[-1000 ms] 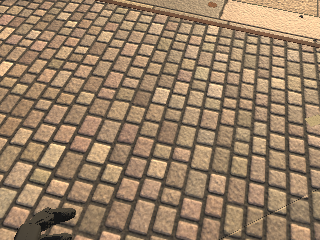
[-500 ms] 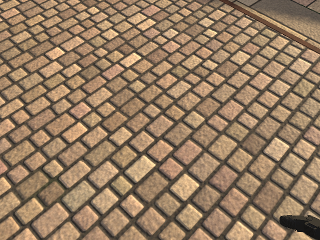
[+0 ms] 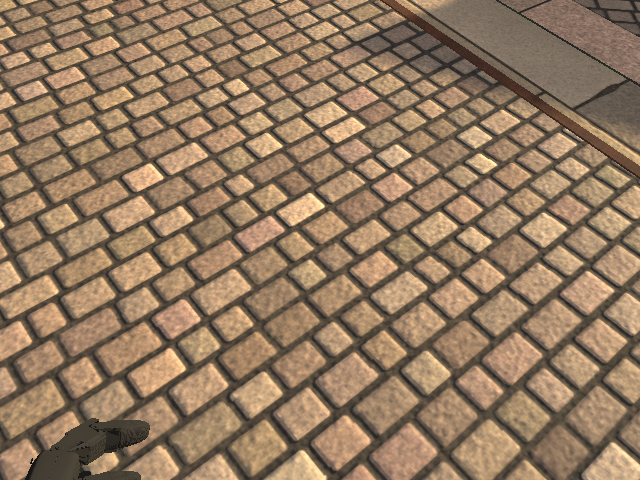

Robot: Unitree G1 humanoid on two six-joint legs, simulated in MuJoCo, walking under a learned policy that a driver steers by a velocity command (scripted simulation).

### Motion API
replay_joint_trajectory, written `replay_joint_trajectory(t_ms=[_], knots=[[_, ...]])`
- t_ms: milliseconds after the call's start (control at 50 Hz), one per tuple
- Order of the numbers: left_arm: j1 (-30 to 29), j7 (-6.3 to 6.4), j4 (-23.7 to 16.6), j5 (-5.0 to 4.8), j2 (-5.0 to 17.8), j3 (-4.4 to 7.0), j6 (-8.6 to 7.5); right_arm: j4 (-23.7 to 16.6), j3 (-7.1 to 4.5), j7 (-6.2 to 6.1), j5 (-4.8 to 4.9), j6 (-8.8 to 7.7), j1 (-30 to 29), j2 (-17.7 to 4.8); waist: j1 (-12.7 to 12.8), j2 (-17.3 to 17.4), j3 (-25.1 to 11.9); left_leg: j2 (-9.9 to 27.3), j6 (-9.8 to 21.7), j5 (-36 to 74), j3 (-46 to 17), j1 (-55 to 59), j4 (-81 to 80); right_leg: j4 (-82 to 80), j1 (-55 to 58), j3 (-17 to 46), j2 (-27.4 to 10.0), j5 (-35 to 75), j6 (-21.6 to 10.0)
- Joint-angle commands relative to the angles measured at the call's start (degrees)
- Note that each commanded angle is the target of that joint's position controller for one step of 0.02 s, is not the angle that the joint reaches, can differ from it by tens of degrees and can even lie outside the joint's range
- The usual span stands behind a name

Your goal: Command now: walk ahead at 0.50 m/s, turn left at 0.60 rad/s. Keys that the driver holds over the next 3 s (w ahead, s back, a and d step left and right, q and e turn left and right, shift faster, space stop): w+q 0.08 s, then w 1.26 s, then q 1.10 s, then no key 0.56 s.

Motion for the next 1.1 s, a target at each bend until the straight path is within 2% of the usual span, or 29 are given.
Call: replay_joint_trajectory(t_ms=[20,40,60,80,100,120,140,180,240,300,420,460,500,520,540,560,580,600,620,640,720,820,900,980,1020,1040,1060,1080,1100], knots=[[13.8,0.96,-1.2,1.1,11.8,4.48,-1.44,-4.4,-0.23,0.06,-0.84,-0.51,-2.7,-3.1,10.3,4.8,-11.4,7.6,3.3,18.1,-6.0,-11.7,17.3,-0.3,28.7,7.3,-9.4,-4.3,-6.2],[19.7,0.92,0.7,1.66,16.2,5.69,-0.61,-5.9,0.81,0.05,0.74,-0.92,5.0,0.1,7.6,-14.2,-19.5,-0.5,-1.1,-6.5,2.1,-32.1,36.6,-5.3,48.1,33.3,-22.4,-17.9,-15.5],[19.3,0.49,0.4,0.03,11.5,4.7,-0.33,-4.8,0.08,-0.15,1.11,-1.06,5.1,-5.3,8.3,-12.1,-16.9,3.7,-2.0,-8.7,1.2,-40.0,45.3,-9.1,47.4,41.8,-24.4,-30.9,-15.5],[16.9,0.79,-0.3,-0.11,7.9,3.74,0.04,-5.0,-0.94,-0.12,0.86,-0.79,-1.0,-8.8,9.8,-6.4,-9.5,5.9,-2.5,-3.4,1.9,-42.2,47.8,-10.2,40.8,33.3,-22.1,-30.8,-13.0],[14.5,0.88,-0.3,0.51,6.9,3.23,0.42,-5.6,-0.94,-0.25,0.14,-0.59,-4.5,-8.6,9.3,-2.4,-5.3,7.6,-2.7,0.8,3.9,-40.5,46.9,-10.8,33.8,25.9,-19.5,-23.8,-11.6],[13.1,0.87,0.3,0.82,5.7,2.82,0.63,-6.2,-0.92,-0.1,-0.53,-0.76,-6.9,-7.5,8.4,-1.5,-1.8,8.8,-2.7,3.4,4.1,-39.2,44.2,-12.0,28.0,20.6,-17.1,-17.1,-11.5],[12.6,0.94,0.8,1.23,4.9,2.41,0.48,-6.3,-0.84,0.22,-0.32,-0.78,-6.9,-6.2,7.0,-2.9,-0.8,10.1,-2.5,5.1,4.1,-36.5,42.1,-13.3,24.3,16.6,-15.4,-12.9,-11.2],[12.6,0.81,1.8,0.73,4.3,2.32,0.02,-5.9,-0.35,0.6,0.16,-0.56,-6.0,-3.8,5.9,-4.0,-0.4,10.6,-2.4,5.4,5.3,-34.0,37.9,-15.6,21.6,11.8,-13.8,-8.4,-12.0],[13.7,0.77,3.6,-0.05,6.9,3.04,-0.37,-7.1,0.59,0.88,-0.73,-0.65,-9.9,-1.9,5.9,-2.4,0.7,11.4,-3.0,9.1,6.7,-35.6,28.9,-18.1,21.4,7.7,-14.8,-1.6,-14.0],[14.3,0.91,4.6,-0.59,8.5,3.28,0.2,-7.7,1.43,1.82,-0.89,-1.56,-14.6,-1.0,7.2,-1.6,1.1,11.8,-3.1,18.4,9.4,-33.3,17.9,-19.0,21.4,2.2,-13.2,2.2,-13.1],[19.9,1.06,8.0,-1.71,10.8,3.57,1.84,-10.0,1.45,3.13,-0.1,-2.38,-23.4,-2.1,9.3,-2.5,2.8,9.5,-1.7,21.3,12.2,-28.1,5.4,-17.0,25.7,-0.5,-15.1,4.4,-10.9],[19.6,1.31,8.7,-1.99,11.8,3.75,2.53,-9.7,0.75,3.26,-0.38,-2.47,-21.4,-3.6,6.9,-3.1,1.7,7.9,0.1,18.8,13.5,-23.0,2.5,-12.9,27.6,-1.3,-15.7,12.7,-9.7],[19.4,1.69,8.8,-1.75,10.1,2.93,2.83,-5.4,-1.67,2.59,-0.97,-2.24,-7.8,-7.8,-0.3,-1.5,-6.8,6.1,3.1,20.2,14.8,-2.0,0.1,4.1,22.6,-6.2,-11.3,23.1,-6.6],[19.4,1.81,7.0,0.3,6.5,1.33,2.54,-3.6,-2.97,1.66,-1.46,-1.74,2.6,-12.5,-3.9,7.0,-15.3,18.4,7.0,21.8,0.4,14.9,1.8,23.4,10.0,-8.6,-7.9,4.8,-4.0],[24.9,1.46,5.9,-0.01,1.4,-0.24,1.43,-3.3,-3.09,1.9,-1.38,-1.64,2.7,-15.6,0.5,20.2,-21.0,28.6,15.3,8.5,-25.6,26.2,-6.4,39.9,-8.9,-4.7,1.4,-31.4,-1.6],[20.5,1.14,6.3,-1.37,7.8,1.3,0.63,-3.6,-1.71,2.17,-0.83,-1.95,1.5,-10.1,-1.6,12.8,-16.8,27.1,13.6,2.0,-25.7,22.6,-9.6,45.4,-15.2,1.0,-1.7,-31.7,-2.2],[16.0,0.89,4.6,-2.34,9.3,1.85,0.11,-3.7,-0.95,2.27,-0.74,-2.32,-2.0,-8.4,-0.7,11.2,-9.4,25.2,11.8,5.0,-17.8,16.1,-10.6,45.1,-17.9,0.0,-4.1,-26.3,-3.0],[14.3,1.15,4.7,-1.86,8.4,1.73,0.05,-3.8,-0.49,2.43,-0.98,-2.56,-5.4,-7.1,1.1,7.4,-5.9,22.8,11.0,11.2,-12.1,9.2,-11.7,42.7,-15.9,-0.9,-6.2,-21.2,-2.8],[13.9,1.25,4.7,-0.89,8.0,1.89,0.28,-3.9,-0.12,2.63,-1.33,-2.75,-8.0,-5.6,2.7,6.8,-3.3,20.7,10.5,16.4,-7.9,3.8,-13.4,39.6,-13.7,-0.9,-7.6,-17.9,-2.3],[15.1,1.09,5.1,-0.78,7.2,1.87,0.81,-3.9,0.11,2.65,-1.81,-3.04,-9.4,-4.8,4.6,8.1,-3.0,19.7,10.4,19.6,-5.5,0.0,-15.0,38.2,-10.2,-0.4,-8.6,-15.6,-1.9],[13.0,1.31,4.6,-0.18,4.6,1.38,2.6,-1.7,-0.37,2.23,-1.41,-4.3,-9.0,-5.8,5.9,6.3,-0.4,18.6,11.6,26.5,1.1,-4.9,-19.4,30.9,-10.2,-1.0,-8.8,-9.5,0.4],[3.1,0.48,2.1,-0.14,2.7,0.47,1.95,1.4,-0.68,1.25,-1.08,-3.85,-5.3,-7.6,2.7,5.3,2.4,16.3,9.1,26.6,7.5,-4.5,-20.6,12.8,-9.0,-2.6,-6.7,5.6,0.6],[-3.4,-0.58,-0.1,-0.65,3.1,0.21,1.41,4.6,-0.95,1.01,-0.49,-3.12,-0.8,-8.7,0.6,5.1,3.9,18.6,8.5,25.5,7.6,0.9,-18.9,5.6,-8.7,-3.0,-5.0,6.9,-0.7],[-2.6,-1.46,-0.8,-0.55,4.9,0.71,0.97,6.5,-1.4,0.5,-0.25,-1.83,-0.3,-9.5,2.5,6.5,2.6,21.0,6.5,35.3,7.0,8.1,-13.1,2.2,-5.9,-3.7,-3.4,-1.1,-3.8],[8.6,-0.92,2.4,-0.29,8.1,2.55,0.92,6.5,-1.17,0.22,-0.49,-1.12,-1.9,-9.4,8.6,6.6,-4.6,17.5,4.3,51.6,10.0,6.6,0.3,0.5,10.6,-7.1,0.1,-1.8,-6.5],[18.5,-0.33,4.7,0.06,11.5,3.77,1.07,5.5,-0.15,-0.02,-1.35,-1.06,-1.3,-7.4,12.2,3.4,-12.7,14.6,2.4,42.5,12.2,-2.8,14.9,3.5,27.7,-0.7,-6.2,1.3,-9.4],[23.6,-0.15,5.8,0.38,16.7,5.09,1.56,4.6,1.87,0.66,-1.44,-2.2,6.1,-0.7,9.8,-10.9,-20.8,4.5,-2.4,12.9,13.8,-27.1,37.6,-0.5,49.6,26.4,-20.2,-10.9,-19.0],[24.2,-0.27,5.9,-0.5,11.6,3.63,1.71,5.6,1.32,0.95,-0.93,-3.46,3.5,-3.8,11.7,-10.3,-22.5,3.4,-2.0,-8.3,5.4,-34.3,44.9,-8.5,50.8,37.7,-21.6,-18.2,-19.2],[19.9,-0.12,5.4,-0.6,9.6,2.8,1.67,4.0,0.12,1.38,0.77,-4.23,-1.6,-7.7,11.1,-6.9,-13.2,6.7,-1.2,-5.3,5.3,-39.5,47.6,-9.9,43.7,30.1,-20.3,-21.0,-16.5]])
